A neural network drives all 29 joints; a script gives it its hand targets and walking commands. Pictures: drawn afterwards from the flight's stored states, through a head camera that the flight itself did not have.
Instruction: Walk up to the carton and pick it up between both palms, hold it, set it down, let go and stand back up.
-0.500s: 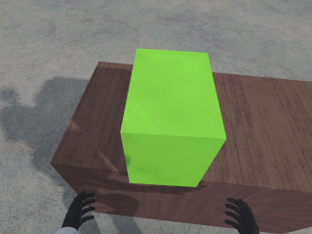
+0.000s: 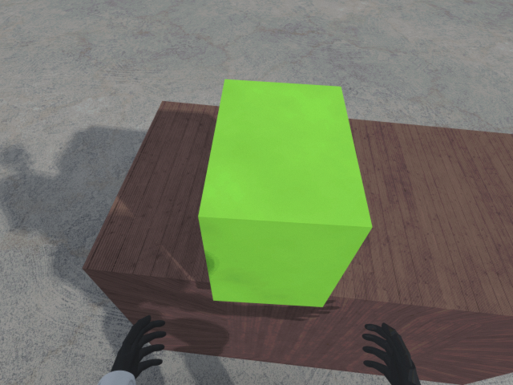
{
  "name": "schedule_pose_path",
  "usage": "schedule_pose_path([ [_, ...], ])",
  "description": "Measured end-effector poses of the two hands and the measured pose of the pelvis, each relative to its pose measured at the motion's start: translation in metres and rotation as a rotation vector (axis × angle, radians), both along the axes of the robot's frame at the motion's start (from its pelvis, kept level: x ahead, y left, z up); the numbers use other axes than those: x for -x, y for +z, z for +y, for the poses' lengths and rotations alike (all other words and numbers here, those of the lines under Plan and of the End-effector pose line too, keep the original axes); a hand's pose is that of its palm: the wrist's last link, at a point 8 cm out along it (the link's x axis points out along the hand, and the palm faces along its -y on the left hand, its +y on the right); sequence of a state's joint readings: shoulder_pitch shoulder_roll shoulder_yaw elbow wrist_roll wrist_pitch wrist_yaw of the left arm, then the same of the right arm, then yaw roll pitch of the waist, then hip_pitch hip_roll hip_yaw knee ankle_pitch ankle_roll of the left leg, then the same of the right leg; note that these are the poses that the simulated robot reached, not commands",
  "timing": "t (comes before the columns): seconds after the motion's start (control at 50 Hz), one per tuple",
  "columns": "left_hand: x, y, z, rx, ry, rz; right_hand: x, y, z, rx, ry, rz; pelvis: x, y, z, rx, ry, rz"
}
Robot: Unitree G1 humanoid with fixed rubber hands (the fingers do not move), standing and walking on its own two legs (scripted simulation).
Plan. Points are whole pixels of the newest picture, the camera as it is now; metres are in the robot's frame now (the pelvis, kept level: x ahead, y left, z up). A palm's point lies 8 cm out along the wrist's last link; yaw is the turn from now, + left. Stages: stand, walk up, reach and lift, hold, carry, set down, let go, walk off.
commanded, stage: stand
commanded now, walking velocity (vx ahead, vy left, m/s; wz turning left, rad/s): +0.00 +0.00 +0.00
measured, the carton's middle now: (275, 196) +0.42 -0.02 +0.03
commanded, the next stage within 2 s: none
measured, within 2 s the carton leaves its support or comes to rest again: neither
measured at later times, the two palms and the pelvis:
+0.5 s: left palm out of the picture +0.10 +0.29 -0.13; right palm out of the picture +0.13 -0.25 -0.08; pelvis -0.01 +0.03 -0.01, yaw -1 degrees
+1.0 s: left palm out of the picture +0.06 +0.29 -0.14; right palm out of the picture +0.10 -0.25 -0.08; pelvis -0.02 +0.03 -0.01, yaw +0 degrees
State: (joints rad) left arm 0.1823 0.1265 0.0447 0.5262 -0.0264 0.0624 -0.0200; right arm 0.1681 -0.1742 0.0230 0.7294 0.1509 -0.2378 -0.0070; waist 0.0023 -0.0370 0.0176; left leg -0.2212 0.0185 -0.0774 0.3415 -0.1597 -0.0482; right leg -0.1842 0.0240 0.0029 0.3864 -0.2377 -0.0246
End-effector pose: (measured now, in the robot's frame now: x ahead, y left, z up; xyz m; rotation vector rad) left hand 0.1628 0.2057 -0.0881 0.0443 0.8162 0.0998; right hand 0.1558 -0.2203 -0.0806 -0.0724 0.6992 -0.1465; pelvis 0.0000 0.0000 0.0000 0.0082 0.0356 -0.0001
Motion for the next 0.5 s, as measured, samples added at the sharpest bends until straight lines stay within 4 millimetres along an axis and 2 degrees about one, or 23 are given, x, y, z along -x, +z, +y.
schedule_pose_path([
  [0.08, 0.001, -0.003, 0.004, -0.008, 0.009, 0.009, 0.004, -0.005, -0.005, 0.04, 0.022, 0.055, -0.002, -0.001, 0.0, 0.007, -0.004, 0.001],
  [0.18, 0.019, -0.019, 0.034, -0.052, 0.044, 0.072, 0.016, -0.005, -0.029, 0.147, 0.019, 0.155, -0.001, -0.004, 0.004, 0.028, -0.011, -0.006],
  [0.24, 0.029, -0.025, 0.051, -0.073, 0.058, 0.104, 0.018, 0.0, -0.037, 0.189, 0.018, 0.171, 0.0, -0.005, 0.009, 0.035, -0.011, -0.009],
  [0.36, 0.045, -0.034, 0.073, -0.088, 0.074, 0.151, 0.02, 0.005, -0.034, 0.217, 0.016, 0.173, 0.002, -0.006, 0.019, 0.046, -0.011, -0.018],
  [0.5, 0.062, -0.042, 0.083, -0.084, 0.085, 0.201, 0.027, 0.004, -0.027, 0.218, 0.016, 0.184, 0.007, -0.006, 0.027, 0.05, -0.008, -0.026],
])
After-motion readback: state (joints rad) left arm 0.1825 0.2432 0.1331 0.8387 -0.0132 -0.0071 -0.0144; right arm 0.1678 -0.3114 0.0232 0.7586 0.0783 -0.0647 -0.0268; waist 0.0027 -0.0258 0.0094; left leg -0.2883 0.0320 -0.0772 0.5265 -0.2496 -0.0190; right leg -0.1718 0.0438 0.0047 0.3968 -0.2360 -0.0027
